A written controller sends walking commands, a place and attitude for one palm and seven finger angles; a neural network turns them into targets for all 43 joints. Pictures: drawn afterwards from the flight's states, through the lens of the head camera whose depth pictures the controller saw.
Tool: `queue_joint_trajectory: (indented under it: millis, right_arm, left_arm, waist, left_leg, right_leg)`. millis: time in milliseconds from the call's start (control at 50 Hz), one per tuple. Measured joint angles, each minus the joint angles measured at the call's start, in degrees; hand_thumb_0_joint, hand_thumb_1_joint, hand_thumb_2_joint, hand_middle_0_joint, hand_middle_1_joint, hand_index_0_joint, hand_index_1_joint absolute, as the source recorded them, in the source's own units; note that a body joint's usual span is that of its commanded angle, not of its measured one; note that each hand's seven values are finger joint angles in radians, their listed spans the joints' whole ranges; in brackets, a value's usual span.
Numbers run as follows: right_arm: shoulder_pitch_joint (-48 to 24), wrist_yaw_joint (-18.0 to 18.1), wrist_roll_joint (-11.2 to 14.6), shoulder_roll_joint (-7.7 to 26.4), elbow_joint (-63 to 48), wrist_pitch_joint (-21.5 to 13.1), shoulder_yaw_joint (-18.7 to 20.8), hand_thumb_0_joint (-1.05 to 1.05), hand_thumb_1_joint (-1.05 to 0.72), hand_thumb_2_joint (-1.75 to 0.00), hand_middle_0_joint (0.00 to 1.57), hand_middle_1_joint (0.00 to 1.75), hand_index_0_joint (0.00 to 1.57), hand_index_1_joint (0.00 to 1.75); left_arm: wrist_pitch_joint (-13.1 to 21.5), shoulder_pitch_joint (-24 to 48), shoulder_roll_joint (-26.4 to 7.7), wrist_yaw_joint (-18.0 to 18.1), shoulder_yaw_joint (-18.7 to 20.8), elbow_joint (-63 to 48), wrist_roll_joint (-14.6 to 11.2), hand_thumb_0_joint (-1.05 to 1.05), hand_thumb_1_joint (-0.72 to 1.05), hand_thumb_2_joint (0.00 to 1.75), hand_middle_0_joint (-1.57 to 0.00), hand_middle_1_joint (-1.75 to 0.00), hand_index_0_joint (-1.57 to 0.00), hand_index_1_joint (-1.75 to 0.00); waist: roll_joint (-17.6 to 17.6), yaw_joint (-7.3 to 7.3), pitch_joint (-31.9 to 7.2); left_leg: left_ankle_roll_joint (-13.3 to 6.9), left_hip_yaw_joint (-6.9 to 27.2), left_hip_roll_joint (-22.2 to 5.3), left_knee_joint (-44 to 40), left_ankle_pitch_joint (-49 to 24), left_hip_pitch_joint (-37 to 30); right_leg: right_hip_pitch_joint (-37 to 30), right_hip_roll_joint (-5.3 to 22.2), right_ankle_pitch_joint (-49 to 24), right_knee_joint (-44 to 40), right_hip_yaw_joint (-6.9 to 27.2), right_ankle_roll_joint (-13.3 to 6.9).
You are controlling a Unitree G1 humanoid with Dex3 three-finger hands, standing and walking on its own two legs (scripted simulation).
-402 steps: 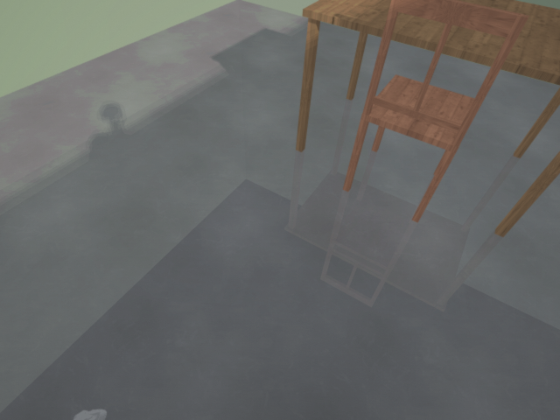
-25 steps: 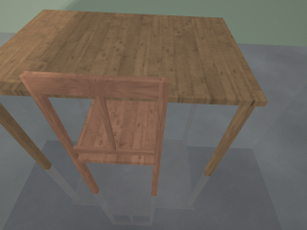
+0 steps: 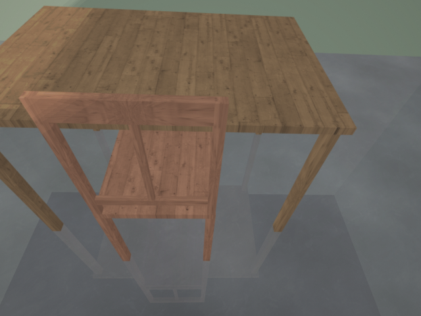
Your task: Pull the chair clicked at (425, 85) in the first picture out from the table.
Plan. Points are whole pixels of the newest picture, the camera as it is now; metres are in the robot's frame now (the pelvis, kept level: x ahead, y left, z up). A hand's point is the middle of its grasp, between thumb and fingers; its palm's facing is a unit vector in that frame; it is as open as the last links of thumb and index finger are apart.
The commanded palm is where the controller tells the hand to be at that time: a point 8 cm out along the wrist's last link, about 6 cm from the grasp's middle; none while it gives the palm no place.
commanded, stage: come to a stop and stand still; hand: left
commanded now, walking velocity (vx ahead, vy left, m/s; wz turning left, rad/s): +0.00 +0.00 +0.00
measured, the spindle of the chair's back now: (144, 166) +0.47 +0.19 -0.06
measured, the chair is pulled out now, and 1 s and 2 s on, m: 0.00 0.00 0.00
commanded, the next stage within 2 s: look again from close up in 0.48 s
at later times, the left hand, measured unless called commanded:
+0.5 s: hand out of the picture -0.10 +0.20 -0.17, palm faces +0.05 -0.98 -0.19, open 7.4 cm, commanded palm none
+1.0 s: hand out of the picture -0.06 +0.17 -0.17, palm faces +0.05 -0.99 -0.13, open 7.4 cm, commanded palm none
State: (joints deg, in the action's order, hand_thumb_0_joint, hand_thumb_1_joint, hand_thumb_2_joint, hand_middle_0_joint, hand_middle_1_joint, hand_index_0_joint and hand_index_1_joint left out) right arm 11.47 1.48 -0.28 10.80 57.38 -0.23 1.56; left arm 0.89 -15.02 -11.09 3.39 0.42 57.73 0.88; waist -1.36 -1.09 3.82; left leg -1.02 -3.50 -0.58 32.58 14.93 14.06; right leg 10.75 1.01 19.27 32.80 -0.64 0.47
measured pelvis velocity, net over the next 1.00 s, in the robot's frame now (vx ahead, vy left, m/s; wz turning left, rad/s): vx -0.04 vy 0.02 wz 0.03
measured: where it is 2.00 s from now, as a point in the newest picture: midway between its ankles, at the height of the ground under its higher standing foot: outside the picture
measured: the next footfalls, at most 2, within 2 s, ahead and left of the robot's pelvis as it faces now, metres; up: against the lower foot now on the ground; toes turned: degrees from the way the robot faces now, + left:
none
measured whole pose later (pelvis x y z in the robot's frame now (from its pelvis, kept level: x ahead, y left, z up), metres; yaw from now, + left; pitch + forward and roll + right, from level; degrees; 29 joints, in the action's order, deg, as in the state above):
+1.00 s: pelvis -0.04 +0.02 +0.01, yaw +1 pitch -1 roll +0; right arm 16.0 0.7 -0.3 7.8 64.4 -0.2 0.0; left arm 1.2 -20.4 -7.1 2.2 -0.9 62.2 1.2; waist -1.6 -0.2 0.7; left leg -3.1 -3.0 1.8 25.6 9.5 15.4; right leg 11.7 2.0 13.3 25.8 0.6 2.1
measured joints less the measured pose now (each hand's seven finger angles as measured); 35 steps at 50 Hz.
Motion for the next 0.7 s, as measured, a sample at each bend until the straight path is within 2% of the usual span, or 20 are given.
queue_joint_trajectory:
  millis: [80,260,500,700]
  right_arm:
    - [0.0,-0.4,-0.3,0.4,-0.7,0.5,-0.5,0.01,-0.91,-0.89,0.2,0.3,0.2,0.3]
    - [2.4,-1.5,-0.7,-0.9,-1.0,1.0,-1.8,0.01,-0.91,-0.89,0.2,0.3,0.2,0.3]
    - [6.4,-1.3,-0.4,-1.2,3.8,1.1,-1.6,0.01,-0.91,-0.89,0.2,0.3,0.2,0.3]
    - [6.2,-1.1,0.0,-2.9,6.5,0.5,-1.9,0.01,-0.91,-0.89,0.2,0.3,0.2,0.3]
  left_arm:
    - [-1.5,0.2,0.0,-0.6,-0.5,-0.2,0.3,0.01,0.91,0.9,-0.2,-0.3,-0.2,-0.29]
    - [-1.5,-2.6,-0.1,-1.7,-1.1,-1.1,0.6,0.01,0.9,0.9,-0.2,-0.3,-0.2,-0.29]
    - [-1.2,-8.6,0.7,-1.5,-0.8,3.4,0.4,0.01,0.91,0.9,-0.2,-0.3,-0.2,-0.29]
    - [-0.4,-8.7,2.8,-1.3,-1.3,5.5,0.3,0.01,0.91,0.9,-0.2,-0.3,-0.2,-0.29]
  waist:
    - [0.0,0.53,-1.8]
    - [0.2,0.94,-3.5]
    - [0.4,1.11,-3.4]
    - [0.2,1.21,-3.0]
  left_leg:
    - [-1.1,0.0,0.1,1.1,1.7,-0.1]
    - [-2.2,0.3,1.7,-3.6,-3.3,1.5]
    - [-2.8,0.7,2.8,-5.9,-5.5,2.4]
    - [-2.7,0.7,2.9,-6.8,-6.0,2.2]
  right_leg:
    - [-1.3,0.1,-0.9,-1.6,0.1,0.9]
    - [0.6,1.2,-4.4,-5.0,-0.1,0.7]
    - [1.8,1.5,-5.9,-6.2,0.9,1.2]
    - [1.7,1.5,-6.3,-6.7,1.0,1.7]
